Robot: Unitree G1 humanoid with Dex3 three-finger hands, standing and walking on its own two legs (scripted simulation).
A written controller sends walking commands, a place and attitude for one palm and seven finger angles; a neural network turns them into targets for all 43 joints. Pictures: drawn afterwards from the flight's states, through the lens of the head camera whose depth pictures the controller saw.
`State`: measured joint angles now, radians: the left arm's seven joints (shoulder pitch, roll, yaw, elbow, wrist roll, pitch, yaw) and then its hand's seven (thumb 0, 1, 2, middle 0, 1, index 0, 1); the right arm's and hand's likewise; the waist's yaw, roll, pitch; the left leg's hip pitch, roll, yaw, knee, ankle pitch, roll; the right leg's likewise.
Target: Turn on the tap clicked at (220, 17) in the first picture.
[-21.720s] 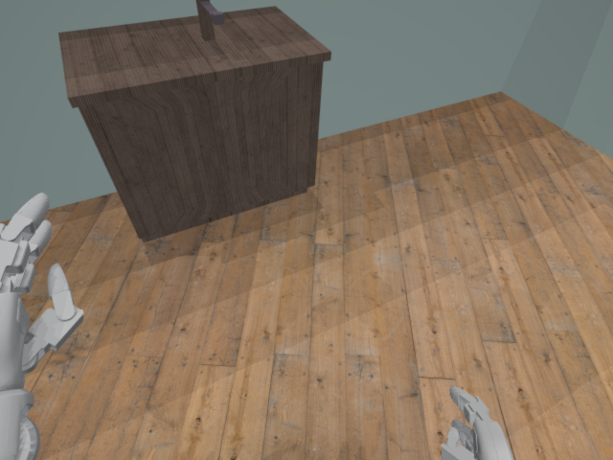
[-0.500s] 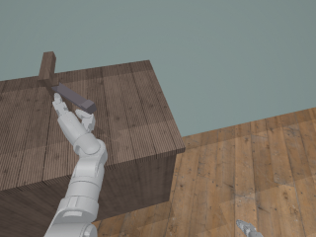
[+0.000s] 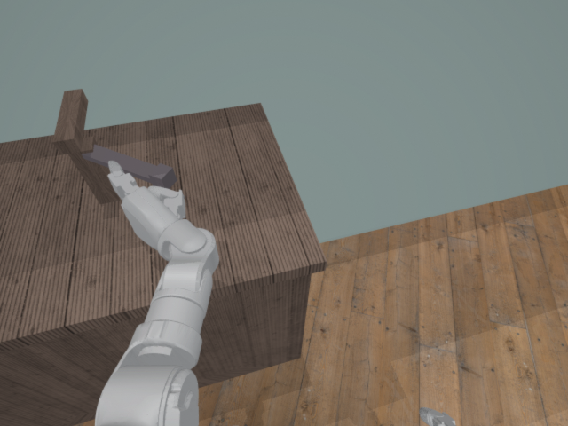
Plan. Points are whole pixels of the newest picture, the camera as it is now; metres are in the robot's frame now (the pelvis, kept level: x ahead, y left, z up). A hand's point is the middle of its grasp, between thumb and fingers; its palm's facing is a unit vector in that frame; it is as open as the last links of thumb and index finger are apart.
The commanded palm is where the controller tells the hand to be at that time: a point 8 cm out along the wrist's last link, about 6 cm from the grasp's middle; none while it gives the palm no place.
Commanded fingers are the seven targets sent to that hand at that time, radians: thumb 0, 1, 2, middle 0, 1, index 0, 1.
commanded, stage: push the lever round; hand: left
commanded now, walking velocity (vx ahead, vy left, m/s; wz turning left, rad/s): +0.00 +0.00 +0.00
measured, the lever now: (163, 177) +0.46 +0.20 +0.10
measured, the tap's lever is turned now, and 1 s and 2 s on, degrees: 50 78 78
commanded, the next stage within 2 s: lift the hand up off the lever in 0.72 s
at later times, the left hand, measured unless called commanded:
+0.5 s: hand (195, 178) +0.46 +0.15 +0.09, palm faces +0.79 -0.60 -0.13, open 7.7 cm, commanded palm +0.42 +0.17 +0.09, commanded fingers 0.00 0.90 0.90 -0.15 -0.15 -0.15 -0.15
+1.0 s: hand (198, 162) +0.50 +0.15 +0.09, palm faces +0.79 -0.60 -0.12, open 7.9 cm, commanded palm +0.44 +0.17 +0.10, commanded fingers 0.00 0.90 0.90 -0.15 -0.15 -0.15 -0.15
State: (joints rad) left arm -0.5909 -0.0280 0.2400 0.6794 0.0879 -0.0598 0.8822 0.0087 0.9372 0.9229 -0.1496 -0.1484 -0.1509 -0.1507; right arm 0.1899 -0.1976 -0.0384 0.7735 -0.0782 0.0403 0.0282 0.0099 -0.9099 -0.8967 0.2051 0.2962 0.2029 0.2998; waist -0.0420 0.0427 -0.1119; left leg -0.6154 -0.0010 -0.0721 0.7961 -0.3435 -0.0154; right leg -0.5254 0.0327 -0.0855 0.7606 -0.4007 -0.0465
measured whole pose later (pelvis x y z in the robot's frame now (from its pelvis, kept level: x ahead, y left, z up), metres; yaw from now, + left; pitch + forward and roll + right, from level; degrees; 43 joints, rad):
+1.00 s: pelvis +0.02 -0.01 +0.00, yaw -1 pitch +15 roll -1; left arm -0.85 0.04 0.42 0.93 0.16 -0.07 0.96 0.01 0.90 0.91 -0.15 -0.15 -0.14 -0.14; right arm 0.30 -0.21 -0.06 0.79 -0.13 0.02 0.09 0.01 -0.91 -0.90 0.20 0.30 0.20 0.30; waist -0.11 0.05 -0.16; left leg -0.71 0.01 -0.06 0.81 -0.37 -0.02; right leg -0.63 0.04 -0.08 0.78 -0.42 -0.05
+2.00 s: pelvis +0.01 -0.01 +0.01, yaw +0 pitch +11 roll -1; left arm -0.82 0.02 0.39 0.82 0.13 0.08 0.96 0.01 0.90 0.90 -0.15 -0.15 -0.15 -0.15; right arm 0.25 -0.21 -0.05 0.80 -0.10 0.02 0.06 0.01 -0.91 -0.90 0.20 0.30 0.20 0.30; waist -0.08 0.04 -0.13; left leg -0.59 0.01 -0.07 0.73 -0.33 -0.02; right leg -0.50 0.04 -0.09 0.69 -0.38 -0.05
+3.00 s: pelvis +0.02 -0.01 +0.02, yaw +0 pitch +6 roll +0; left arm -0.78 -0.05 0.27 0.64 0.07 0.25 0.92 0.01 0.90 0.90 -0.15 -0.15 -0.15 -0.15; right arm 0.18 -0.20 -0.04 0.81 -0.07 0.02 0.05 0.01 -0.91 -0.90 0.20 0.30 0.20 0.30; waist -0.03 0.04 -0.11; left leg -0.44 0.00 -0.07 0.62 -0.30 -0.02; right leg -0.35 0.03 -0.08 0.59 -0.36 -0.05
